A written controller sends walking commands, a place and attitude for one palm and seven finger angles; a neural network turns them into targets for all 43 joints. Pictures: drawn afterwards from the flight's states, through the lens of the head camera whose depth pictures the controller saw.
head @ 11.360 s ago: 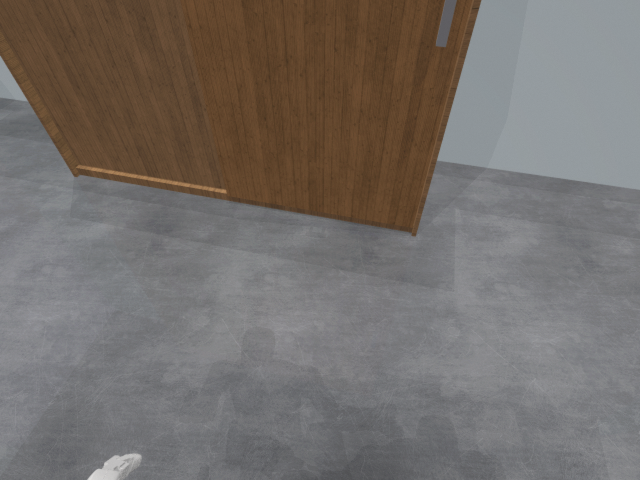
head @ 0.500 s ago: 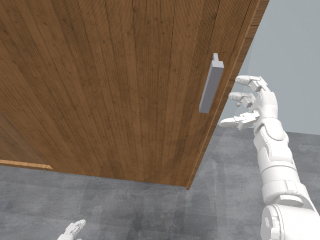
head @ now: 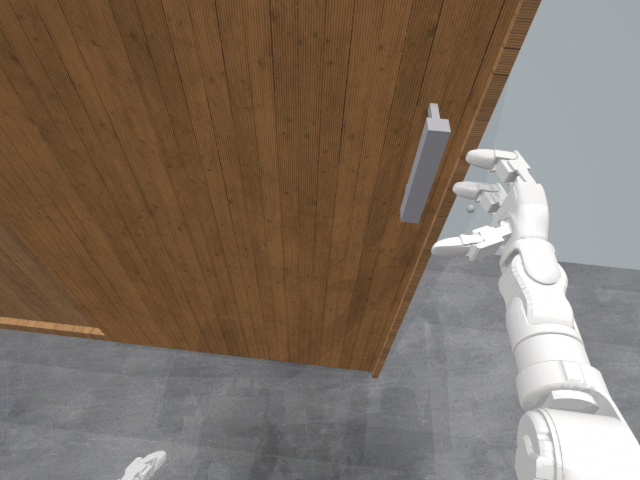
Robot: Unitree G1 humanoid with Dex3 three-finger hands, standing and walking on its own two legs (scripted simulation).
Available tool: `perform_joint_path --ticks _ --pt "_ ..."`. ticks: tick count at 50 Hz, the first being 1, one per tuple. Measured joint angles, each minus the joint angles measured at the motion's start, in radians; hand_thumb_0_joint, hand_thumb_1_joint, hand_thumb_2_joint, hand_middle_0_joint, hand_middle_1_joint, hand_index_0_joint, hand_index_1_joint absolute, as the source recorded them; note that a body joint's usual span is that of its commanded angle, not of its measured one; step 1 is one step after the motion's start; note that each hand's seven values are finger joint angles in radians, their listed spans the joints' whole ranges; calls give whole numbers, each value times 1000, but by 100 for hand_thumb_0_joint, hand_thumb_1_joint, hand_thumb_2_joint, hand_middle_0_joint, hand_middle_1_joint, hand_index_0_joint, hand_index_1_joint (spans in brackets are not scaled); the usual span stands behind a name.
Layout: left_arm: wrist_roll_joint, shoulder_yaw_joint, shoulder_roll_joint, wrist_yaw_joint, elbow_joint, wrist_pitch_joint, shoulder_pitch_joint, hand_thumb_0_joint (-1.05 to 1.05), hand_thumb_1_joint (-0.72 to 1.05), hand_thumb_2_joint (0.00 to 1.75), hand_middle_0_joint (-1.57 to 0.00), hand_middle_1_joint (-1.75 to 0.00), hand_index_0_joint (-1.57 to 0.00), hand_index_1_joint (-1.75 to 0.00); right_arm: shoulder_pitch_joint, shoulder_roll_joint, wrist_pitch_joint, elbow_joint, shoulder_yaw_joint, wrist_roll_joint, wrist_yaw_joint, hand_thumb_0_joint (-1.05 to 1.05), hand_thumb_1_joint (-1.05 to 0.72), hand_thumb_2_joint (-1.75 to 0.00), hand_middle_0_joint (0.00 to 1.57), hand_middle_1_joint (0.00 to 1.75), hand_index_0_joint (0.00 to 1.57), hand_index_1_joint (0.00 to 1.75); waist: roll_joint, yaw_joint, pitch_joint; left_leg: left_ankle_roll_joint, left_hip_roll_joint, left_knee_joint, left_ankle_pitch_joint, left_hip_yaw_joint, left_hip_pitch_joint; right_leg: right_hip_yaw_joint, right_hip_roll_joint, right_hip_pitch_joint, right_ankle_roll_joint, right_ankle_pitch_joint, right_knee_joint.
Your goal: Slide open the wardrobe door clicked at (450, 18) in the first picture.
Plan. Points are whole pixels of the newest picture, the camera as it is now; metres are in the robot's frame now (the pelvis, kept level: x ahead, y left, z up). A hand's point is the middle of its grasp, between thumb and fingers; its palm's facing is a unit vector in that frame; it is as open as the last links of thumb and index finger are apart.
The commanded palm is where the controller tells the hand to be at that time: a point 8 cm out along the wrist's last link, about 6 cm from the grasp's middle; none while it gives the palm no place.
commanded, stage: move the hooked fingers beside the handle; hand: right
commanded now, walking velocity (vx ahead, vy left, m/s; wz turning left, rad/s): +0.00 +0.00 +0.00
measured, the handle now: (421, 165) +0.51 -0.08 +0.13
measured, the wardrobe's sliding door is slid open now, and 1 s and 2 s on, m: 0.00 0.00 0.00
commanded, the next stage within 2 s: feel for the door with the fingertips in 0.62 s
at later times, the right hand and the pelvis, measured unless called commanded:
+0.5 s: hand (470, 200) +0.45 -0.14 +0.13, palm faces +0.00 +1.00 +0.02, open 14.0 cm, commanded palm +0.42 -0.19 +0.13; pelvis +0.00 +0.00 +0.00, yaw +0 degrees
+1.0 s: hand (451, 199) +0.45 -0.11 +0.13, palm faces -0.02 +1.00 +0.02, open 14.0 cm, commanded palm +0.42 -0.16 +0.13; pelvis +0.00 -0.01 +0.00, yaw -1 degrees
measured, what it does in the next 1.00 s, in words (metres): stands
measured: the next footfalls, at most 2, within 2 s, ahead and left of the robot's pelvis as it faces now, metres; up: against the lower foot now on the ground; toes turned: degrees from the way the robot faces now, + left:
none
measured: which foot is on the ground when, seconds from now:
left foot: down 0.00-1.00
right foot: down 0.00-1.00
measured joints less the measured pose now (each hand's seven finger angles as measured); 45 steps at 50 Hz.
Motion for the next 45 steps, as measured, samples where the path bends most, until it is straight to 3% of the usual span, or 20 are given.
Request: perform_joint_path --ticks 6,12,20,24,37,45 --pt "1 -12 -2 8 2 -13 -40 1 91 90 -20 -30 -20 -30 -101 -2 6 96 11 -7 -15 -2 51 -30 30 120 30 120 4 9 3 -1 7 4 6 8 -15 7 6 -18 -1 9 5" --pt "8 -25 -7 2 -11 -15 -38 1 91 90 -20 -30 -20 -30 -166 -28 -10 205 -43 -18 -12 -2 51 -30 30 120 30 120 14 25 -6 0 5 17 6 -3 -47 -4 4 -43 -2 8 10" --pt "7 -10 2 -9 -9 -6 27 1 91 90 -20 -30 -20 -30 -102 -46 -54 148 -39 -11 18 -2 50 -30 30 120 30 120 5 17 -10 -3 1 26 -5 -10 -54 -10 1 -49 -4 -8 22" --pt "5 -5 3 -9 6 0 40 1 91 90 -20 -30 -20 -30 -72 -27 -34 108 -28 7 27 -2 50 -30 30 120 30 120 6 12 -15 -5 1 19 -8 -8 -43 -8 1 -40 -5 -11 19" --pt "7 -5 -6 -9 -20 -1 2 1 91 90 -20 -30 -20 -30 -30 -14 7 31 -28 -10 -1 -2 50 -30 30 120 30 120 3 10 -21 -9 1 5 -5 -14 -21 -13 3 -17 -9 -11 6" --pt "5 -10 -9 -8 -16 -7 -19 1 91 90 -20 -30 -20 -30 -61 18 31 45 30 6 -7 -2 51 -30 30 120 30 120 5 -4 -13 -11 10 7 -6 3 -19 5 10 -25 -10 -8 13"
